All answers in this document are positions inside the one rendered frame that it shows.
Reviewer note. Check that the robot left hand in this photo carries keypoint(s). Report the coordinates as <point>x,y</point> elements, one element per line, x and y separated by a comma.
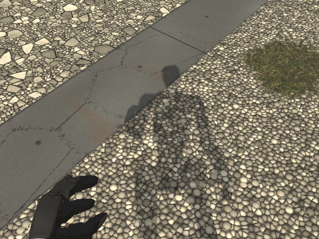
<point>55,208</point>

